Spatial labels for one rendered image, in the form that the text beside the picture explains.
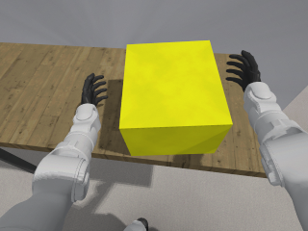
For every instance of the robot left upper arm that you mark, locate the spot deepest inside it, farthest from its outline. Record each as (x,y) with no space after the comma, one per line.
(60,181)

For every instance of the right robot hand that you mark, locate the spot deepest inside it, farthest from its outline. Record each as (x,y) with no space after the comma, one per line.
(249,70)

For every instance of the left robot hand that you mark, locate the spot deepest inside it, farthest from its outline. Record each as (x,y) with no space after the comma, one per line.
(89,91)

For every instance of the robot right forearm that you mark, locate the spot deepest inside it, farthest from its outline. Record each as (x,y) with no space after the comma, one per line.
(265,115)

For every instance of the left robot foot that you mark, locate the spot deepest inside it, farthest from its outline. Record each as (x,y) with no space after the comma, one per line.
(144,222)

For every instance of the robot right upper arm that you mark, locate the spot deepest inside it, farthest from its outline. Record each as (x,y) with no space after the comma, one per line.
(285,162)

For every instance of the robot left shin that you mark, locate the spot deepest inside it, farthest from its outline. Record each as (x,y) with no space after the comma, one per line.
(137,222)

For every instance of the table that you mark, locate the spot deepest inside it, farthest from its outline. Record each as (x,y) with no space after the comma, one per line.
(41,88)

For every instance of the carton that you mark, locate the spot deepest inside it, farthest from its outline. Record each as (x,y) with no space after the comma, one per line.
(173,102)

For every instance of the robot left forearm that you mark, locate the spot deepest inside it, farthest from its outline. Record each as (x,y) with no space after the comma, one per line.
(82,137)

